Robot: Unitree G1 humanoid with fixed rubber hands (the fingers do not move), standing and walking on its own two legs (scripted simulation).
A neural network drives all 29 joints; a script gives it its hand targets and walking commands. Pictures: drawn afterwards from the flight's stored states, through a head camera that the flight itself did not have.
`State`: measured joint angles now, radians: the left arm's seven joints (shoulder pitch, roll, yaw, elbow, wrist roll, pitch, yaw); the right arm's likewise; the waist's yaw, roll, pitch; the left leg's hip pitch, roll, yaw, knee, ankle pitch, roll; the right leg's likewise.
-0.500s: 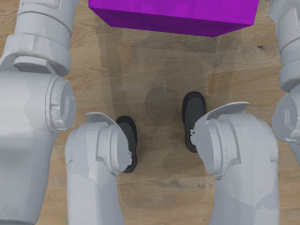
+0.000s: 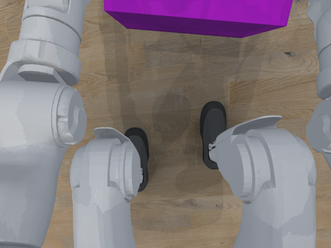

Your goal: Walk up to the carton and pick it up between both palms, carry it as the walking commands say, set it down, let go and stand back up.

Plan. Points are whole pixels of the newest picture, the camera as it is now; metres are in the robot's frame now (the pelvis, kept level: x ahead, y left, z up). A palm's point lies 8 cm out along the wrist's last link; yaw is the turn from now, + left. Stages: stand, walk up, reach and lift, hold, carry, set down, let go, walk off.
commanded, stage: set down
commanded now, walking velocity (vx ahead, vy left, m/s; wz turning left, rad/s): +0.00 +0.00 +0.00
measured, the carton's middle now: out of the picture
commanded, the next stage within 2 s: none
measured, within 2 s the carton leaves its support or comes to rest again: neither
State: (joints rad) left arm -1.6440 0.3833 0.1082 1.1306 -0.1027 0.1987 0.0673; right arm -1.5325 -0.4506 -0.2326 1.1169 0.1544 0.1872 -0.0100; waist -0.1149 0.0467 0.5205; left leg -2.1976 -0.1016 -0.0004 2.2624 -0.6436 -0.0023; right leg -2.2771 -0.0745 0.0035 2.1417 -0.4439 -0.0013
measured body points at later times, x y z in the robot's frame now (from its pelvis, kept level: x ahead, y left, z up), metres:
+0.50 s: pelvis +0.00 +0.00 +0.00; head +0.39 -0.03 +0.22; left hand +0.60 +0.10 -0.19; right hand +0.53 -0.28 -0.19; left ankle +0.10 +0.11 -0.33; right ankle +0.15 -0.13 -0.33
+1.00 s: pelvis +0.00 +0.00 +0.00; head +0.39 -0.03 +0.22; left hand +0.61 +0.10 -0.19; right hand +0.53 -0.28 -0.20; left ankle +0.10 +0.11 -0.33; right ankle +0.15 -0.13 -0.33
